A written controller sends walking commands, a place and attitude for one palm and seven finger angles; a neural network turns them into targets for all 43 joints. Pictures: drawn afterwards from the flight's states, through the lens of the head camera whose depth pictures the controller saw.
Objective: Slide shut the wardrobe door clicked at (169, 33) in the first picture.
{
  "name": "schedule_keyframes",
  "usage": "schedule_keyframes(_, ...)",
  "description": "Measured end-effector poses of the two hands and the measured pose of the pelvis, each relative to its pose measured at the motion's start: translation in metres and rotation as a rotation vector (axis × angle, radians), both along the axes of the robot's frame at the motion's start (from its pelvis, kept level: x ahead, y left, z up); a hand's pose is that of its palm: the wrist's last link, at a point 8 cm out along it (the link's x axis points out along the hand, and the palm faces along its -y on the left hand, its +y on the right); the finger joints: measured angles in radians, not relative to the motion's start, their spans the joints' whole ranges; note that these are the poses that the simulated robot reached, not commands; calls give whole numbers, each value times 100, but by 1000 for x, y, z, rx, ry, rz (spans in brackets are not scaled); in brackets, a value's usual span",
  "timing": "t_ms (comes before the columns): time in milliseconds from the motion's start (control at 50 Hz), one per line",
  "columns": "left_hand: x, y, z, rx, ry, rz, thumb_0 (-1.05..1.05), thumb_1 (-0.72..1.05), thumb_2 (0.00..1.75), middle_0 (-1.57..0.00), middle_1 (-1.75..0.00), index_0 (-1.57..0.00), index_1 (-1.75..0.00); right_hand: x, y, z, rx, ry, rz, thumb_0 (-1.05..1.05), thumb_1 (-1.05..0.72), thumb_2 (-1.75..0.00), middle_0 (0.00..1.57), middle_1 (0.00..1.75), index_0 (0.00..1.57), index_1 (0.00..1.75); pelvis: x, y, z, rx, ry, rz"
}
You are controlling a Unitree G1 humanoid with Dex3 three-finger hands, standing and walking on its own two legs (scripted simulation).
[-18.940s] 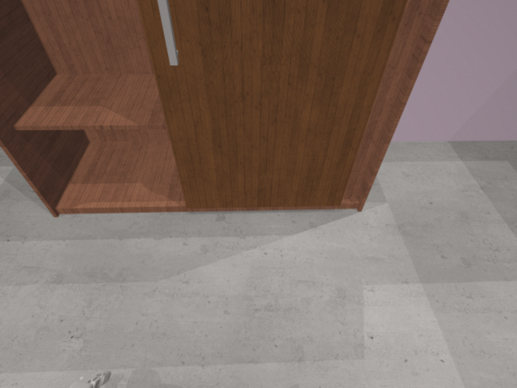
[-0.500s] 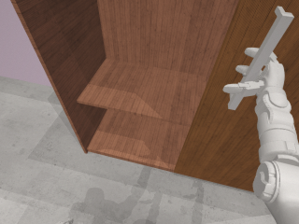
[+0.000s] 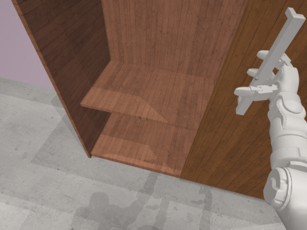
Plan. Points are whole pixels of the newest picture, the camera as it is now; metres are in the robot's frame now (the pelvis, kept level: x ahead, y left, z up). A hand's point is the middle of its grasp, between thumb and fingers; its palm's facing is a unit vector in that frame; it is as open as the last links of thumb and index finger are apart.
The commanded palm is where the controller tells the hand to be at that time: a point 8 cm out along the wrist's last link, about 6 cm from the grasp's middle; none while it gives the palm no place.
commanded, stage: grip the handle and tug to test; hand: right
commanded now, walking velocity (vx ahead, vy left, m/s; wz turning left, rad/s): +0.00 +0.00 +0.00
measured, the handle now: (260, 70) +0.51 -0.20 +0.19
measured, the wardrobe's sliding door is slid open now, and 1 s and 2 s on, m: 0.64 0.64 0.64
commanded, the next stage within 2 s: tug the door sideways, standing still in 1.30 s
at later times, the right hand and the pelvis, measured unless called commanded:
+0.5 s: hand (259, 79) +0.46 -0.18 +0.19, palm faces +0.11 +0.99 +0.02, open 6.4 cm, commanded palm +0.44 -0.23 +0.18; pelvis -0.01 -0.01 +0.00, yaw -1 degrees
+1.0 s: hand (254, 79) +0.46 -0.17 +0.19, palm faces +0.12 +0.99 +0.02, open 5.4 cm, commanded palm +0.43 -0.23 +0.18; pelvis -0.01 +0.00 +0.00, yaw +0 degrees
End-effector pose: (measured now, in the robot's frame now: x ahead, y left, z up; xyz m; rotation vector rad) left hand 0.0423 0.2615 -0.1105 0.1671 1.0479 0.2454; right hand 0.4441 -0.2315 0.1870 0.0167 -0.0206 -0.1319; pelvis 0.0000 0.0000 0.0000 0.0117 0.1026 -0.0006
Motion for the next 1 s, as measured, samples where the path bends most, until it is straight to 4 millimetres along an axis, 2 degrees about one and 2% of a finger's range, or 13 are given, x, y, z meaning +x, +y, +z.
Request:
schedule_keyframes(120,8,-5,2,-3,-21,-5,1,90,90,-20,-30,-21,-30,-5,-7,1,-4,-7,-5,-1,29,-39,33,124,33,124,1,-3,0,1,-5,1)
schedule_keyframes(300,18,-12,4,5,-41,-32,1,90,90,-20,-30,-21,-30,-10,-15,-3,-4,18,-7,0,-9,-55,37,129,37,129,-4,-9,-1,7,-11,-12)
schedule_keyframes(500,12,-18,3,-1,-46,-35,1,90,90,-20,-30,-21,-30,-8,-4,4,5,-9,19,1,-55,-74,41,135,42,135,-7,-13,-1,8,-11,-10)
schedule_keyframes(580,5,-20,2,-5,-41,-29,1,90,90,-20,-30,-21,-30,-8,4,2,9,2,39,0,-67,-80,43,137,43,138,-8,-14,-1,8,-13,-7)
schedule_keyframes(840,-16,-15,0,-6,-12,-7,1,90,90,-20,-30,-21,-30,-8,7,2,0,-1,9,-1,-69,-84,41,140,43,140,-15,-8,-2,7,-14,-1)
schedule_keyframes(1000,-21,-7,0,2,-3,1,1,90,90,-20,-30,-21,-30,-8,7,2,-1,0,10,-1,-70,-83,41,140,43,140,-15,-4,-1,7,-11,0)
